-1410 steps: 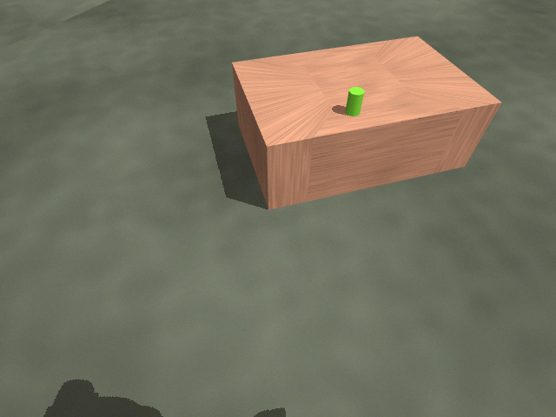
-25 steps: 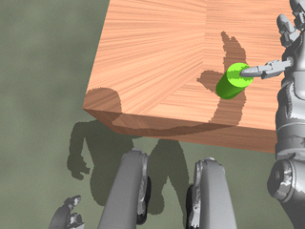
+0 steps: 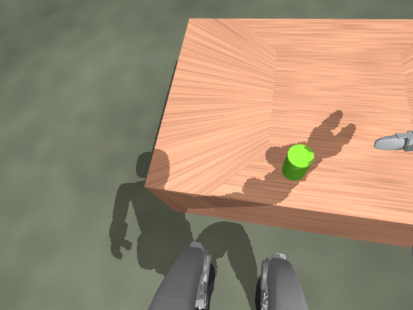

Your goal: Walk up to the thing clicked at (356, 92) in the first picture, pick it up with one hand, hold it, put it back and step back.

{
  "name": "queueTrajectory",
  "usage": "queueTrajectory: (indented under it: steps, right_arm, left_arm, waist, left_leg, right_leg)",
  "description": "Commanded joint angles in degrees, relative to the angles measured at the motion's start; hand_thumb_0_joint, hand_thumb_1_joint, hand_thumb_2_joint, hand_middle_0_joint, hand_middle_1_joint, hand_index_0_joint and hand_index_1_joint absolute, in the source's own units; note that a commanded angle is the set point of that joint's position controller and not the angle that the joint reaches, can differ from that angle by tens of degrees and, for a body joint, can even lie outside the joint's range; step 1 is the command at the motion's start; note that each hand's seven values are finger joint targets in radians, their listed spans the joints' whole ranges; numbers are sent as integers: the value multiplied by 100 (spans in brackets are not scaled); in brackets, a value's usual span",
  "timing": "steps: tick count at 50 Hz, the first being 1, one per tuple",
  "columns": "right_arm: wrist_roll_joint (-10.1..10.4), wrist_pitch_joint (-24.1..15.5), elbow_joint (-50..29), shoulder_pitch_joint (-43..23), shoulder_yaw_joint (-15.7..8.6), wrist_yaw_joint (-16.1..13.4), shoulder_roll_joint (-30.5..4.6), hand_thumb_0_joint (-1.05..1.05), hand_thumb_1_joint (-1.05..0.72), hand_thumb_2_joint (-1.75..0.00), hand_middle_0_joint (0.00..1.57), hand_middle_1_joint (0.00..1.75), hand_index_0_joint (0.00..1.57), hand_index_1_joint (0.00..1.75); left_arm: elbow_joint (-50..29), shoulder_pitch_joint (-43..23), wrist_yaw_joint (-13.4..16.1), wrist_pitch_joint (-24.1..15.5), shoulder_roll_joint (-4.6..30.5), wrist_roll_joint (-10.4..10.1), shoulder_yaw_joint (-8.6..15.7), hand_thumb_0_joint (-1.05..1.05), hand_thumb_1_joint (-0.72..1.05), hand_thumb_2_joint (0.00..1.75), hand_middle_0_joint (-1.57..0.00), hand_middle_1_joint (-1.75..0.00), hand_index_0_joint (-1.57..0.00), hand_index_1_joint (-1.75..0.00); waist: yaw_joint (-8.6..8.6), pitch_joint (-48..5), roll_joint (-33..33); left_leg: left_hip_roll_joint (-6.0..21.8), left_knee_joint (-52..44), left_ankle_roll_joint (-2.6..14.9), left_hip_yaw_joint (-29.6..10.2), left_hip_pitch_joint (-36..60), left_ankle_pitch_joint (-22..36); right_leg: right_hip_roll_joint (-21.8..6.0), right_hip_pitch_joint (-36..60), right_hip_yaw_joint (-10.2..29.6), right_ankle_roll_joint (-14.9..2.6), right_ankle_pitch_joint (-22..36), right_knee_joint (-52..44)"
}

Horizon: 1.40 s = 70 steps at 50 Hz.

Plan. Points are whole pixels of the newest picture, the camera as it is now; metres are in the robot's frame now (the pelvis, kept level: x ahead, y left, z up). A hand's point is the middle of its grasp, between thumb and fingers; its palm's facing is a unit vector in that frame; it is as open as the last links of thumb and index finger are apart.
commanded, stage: home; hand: right
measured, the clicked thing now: (296, 163) +0.46 -0.15 -0.22
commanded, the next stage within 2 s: none
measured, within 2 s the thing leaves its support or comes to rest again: neither
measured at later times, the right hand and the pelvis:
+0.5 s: hand (391, 221) +0.29 -0.24 +0.00, palm faces +0.18 +0.93 -0.31, open 17.0 cm; pelvis +0.04 -0.01 +0.07, yaw -2 degrees
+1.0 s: hand (358, 288) +0.19 -0.17 +0.02, palm faces +0.12 +0.97 -0.21, open 17.2 cm; pelvis +0.04 +0.02 +0.06, yaw -4 degrees
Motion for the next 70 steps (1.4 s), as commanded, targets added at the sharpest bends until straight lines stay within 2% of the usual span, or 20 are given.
queueTrajectory:
  steps: [1, 2, 5, 8, 12, 14, 15, 16, 17, 18, 20, 24, 27, 29, 32, 42, 46, 51, 60, 70]
  right_arm:
    - [136, -195, -249, -1098, 419, -207, -543, 0, 47, -10, 6, 7, 6, 7]
    - [166, -132, 53, -730, 536, -231, -235, 0, 47, -10, 6, 7, 6, 7]
    - [211, 20, -718, -264, 369, -289, -559, 0, 41, -14, 7, 8, 7, 8]
    - [411, 183, -1223, 485, 895, -263, 351, 0, 43, -13, 7, 7, 7, 7]
    - [520, 251, -2723, 1220, 746, -441, -26, 0, 45, -12, 6, 7, 6, 7]
    - [591, 238, -3469, 1698, 814, -536, 136, 0, 53, -4, 2, 1, 3, 1]
    - [420, 422, -4164, 1873, 722, -533, -106, 0, 45, -12, 7, 7, 7, 7]
    - [477, 538, -4382, 2543, 704, -578, 126, 0, 40, -15, 7, 8, 7, 8]
    - [490, 627, -4584, 2853, 874, -598, 465, 0, 48, -7, 10, 10, 11, 10]
    - [544, 634, -5113, 2781, 725, -663, 386, 0, 45, -11, 6, 7, 6, 7]
    - [638, 812, -5329, 3619, 1185, -611, 1134, 0, 46, -11, 6, 7, 6, 7]
    - [814, 1190, -6370, 4598, 1632, -400, 1522, 0, 55, -2, 14, 13, 14, 13]
    - [1002, 1649, -5977, 6256, 2046, -161, 2233, 0, 59, 0, 14, 13, 14, 13]
    - [1079, 1768, -7079, 6342, 1784, -90, 1782, 0, 61, 0, 14, 12, 14, 12]
    - [1164, 1956, -7625, 6988, 1783, 35, 1837, 0, 52, -8, 6, 6, 6, 6]
    - [781, 2186, -8691, 7021, 1783, -47, 1791, 0, 49, -9, 6, 6, 6, 6]
    - [897, 2437, -8500, 7543, 2012, -39, 2167, 0, 51, -8, 6, 6, 6, 6]
    - [947, 2647, -8458, 7826, 1758, -23, 1974, 0, 54, -6, 5, 6, 5, 6]
    - [912, 2623, -8906, 7473, 1702, -63, 1914, 0, 59, -4, 5, 5, 5, 5]
    - [918, 2748, -8827, 7728, 1725, -9, 1961, 0, 57, -4, 5, 5, 5, 5]
  left_arm:
    - [-218, 943, 142, -92, 1184, -2, 448, 0, 89, 90, -20, -29, -20, -30]
    - [-233, 897, 140, -110, 1027, -6, 359, 0, 89, 90, -20, -29, -20, -29]
    - [-354, 916, 150, -91, 1159, -56, 520, 0, 88, 89, -20, -29, -20, -29]
    - [-518, 804, 155, -97, 1042, -147, 518, 0, 90, 90, -20, -29, -20, -29]
    - [-679, 441, 229, -142, 992, -242, 488, 0, 90, 90, -20, -29, -20, -29]
    - [-708, 326, 308, -196, 926, -251, 465, 0, 84, 90, -20, -28, -18, -29]
    - [-836, 344, 333, -264, 898, -127, 442, 0, 90, 90, -20, -29, -20, -29]
    - [-901, 254, 367, -312, 786, -125, 392, 0, 90, 90, -20, -29, -20, -29]
    - [-954, 188, 405, -350, 707, -134, 376, 0, 84, 89, -18, -26, -17, -28]
    - [-936, 268, 440, -369, 723, -124, 435, 0, 90, 90, -20, -29, -20, -29]
    - [-1050, 83, 475, -462, 571, -122, 356, 0, 90, 90, -20, -29, -20, -29]
    - [-1302, -242, 572, -662, 610, -169, 386, 0, 89, 88, -18, -27, -17, -28]
    - [-1410, -409, 580, -854, 547, -219, 365, 0, 91, 88, -18, -28, -18, -28]
    - [-1570, -635, 585, -950, 508, -247, 326, 0, 91, 86, -18, -28, -18, -28]
    - [-1654, -753, 619, -1113, 499, -244, 303, 0, 81, 82, -18, -27, -18, -27]
    - [-1649, -739, 778, -1572, 450, -61, 402, 0, 75, 82, -19, -27, -19, -27]
    - [-1679, -794, 779, -1691, 432, -55, 362, 0, 80, 85, -19, -28, -19, -28]
    - [-1871, -989, 758, -1774, 436, -76, 329, 0, 89, 90, -20, -30, -20, -30]
    - [-1824, -788, 843, -1962, 484, -42, 363, 0, 90, 91, -20, -30, -20, -30]
    - [-1688, -763, 915, -2125, 482, -29, 365, 0, 90, 91, -20, -30, -20, -30]
  waist:
    - [51, -2415, -958]
    - [72, -2007, -751]
    - [-232, -2242, -762]
    - [-225, -1997, -710]
    - [-581, -1985, -916]
    - [-610, -2075, -963]
    - [-643, -2150, -1079]
    - [-770, -2114, -1146]
    - [-680, -1943, -926]
    - [-692, -1932, -1029]
    - [-627, -1398, -930]
    - [-559, -1185, -657]
    - [-511, -781, 8]
    - [-687, -1023, -228]
    - [-557, -788, 58]
    - [-448, -669, -421]
    - [-514, -660, -135]
    - [-721, -660, 61]
    - [-631, -537, -228]
    - [-613, -599, -70]
  left_leg:
    - [-103, -1292, 185, 44, 1659, 1548]
    - [-118, -1372, 186, 72, 1728, 1673]
    - [-130, -1633, 202, 65, 2339, 1870]
    - [-133, -1880, 213, 126, 2570, 1842]
    - [-90, -2166, 239, 123, 3125, 1608]
    - [-63, -2273, 234, 107, 3298, 1682]
    - [-42, -2272, 249, 40, 3402, 1706]
    - [-11, -2308, 244, 40, 3629, 1782]
    - [-21, -2374, 228, 25, 3631, 1783]
    - [1, -2382, 225, -3, 3752, 1842]
    - [0, -2513, 219, 18, 3727, 1634]
    - [-4, -2634, 180, 50, 3794, 1550]
    - [-27, -2632, 106, 152, 3819, 1701]
    - [12, -2609, 79, 120, 3979, 1864]
    - [10, -2617, 13, 77, 3883, 1781]
    - [140, -2497, 10, -148, 3582, 1390]
    - [149, -2545, -21, -100, 3645, 1417]
    - [173, -2664, -42, -120, 3750, 1132]
    - [116, -2556, 3, -111, 3353, 484]
    - [55, -2448, -11, -12, 3324, 596]
  right_leg:
    - [21, 2979, 134, 50, 2364, -1436]
    - [31, 2749, 137, 47, 2470, -1499]
    - [19, 3175, 121, 48, 2716, -1870]
    - [-24, 3584, 242, 82, 2732, -2285]
    - [-35, 3963, 337, 161, 2403, -2834]
    - [-30, 4289, 326, 183, 2531, -2949]
    - [24, 4095, 284, 120, 2465, -2900]
    - [65, 4124, 228, 110, 2514, -2890]
    - [63, 4111, 207, 84, 2457, -2918]
    - [51, 4166, 199, 95, 2493, -2925]
    - [78, 4045, 145, 56, 2136, -3063]
    - [113, 4037, 79, 2, 1927, -3122]
    - [140, 3860, 107, -62, 2133, -3033]
    - [201, 3898, 66, -61, 2269, -2949]
    - [234, 3792, 45, -120, 2069, -2837]
    - [322, 3685, -10, -98, 1560, -2566]
    - [331, 3544, 4, -100, 1603, -2481]
    - [374, 3250, -21, -91, 1392, -2469]
    - [321, 3155, -1, -86, 738, -2533]
    - [296, 3111, 57, -78, 865, -2506]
